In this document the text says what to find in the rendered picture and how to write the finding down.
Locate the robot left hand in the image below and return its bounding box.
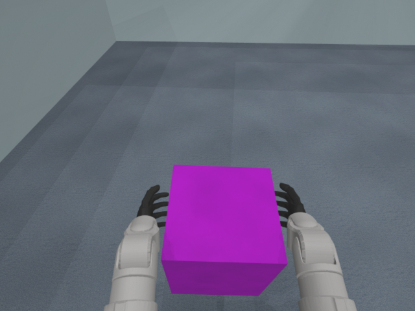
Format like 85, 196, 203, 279
137, 185, 169, 227

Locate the right robot forearm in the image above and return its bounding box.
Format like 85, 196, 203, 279
287, 212, 357, 311

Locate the robot right hand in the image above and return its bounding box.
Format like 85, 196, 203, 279
275, 183, 306, 228

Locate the left robot forearm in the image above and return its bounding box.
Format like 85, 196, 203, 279
104, 215, 160, 311

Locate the carton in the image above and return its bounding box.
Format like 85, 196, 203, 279
161, 165, 288, 296

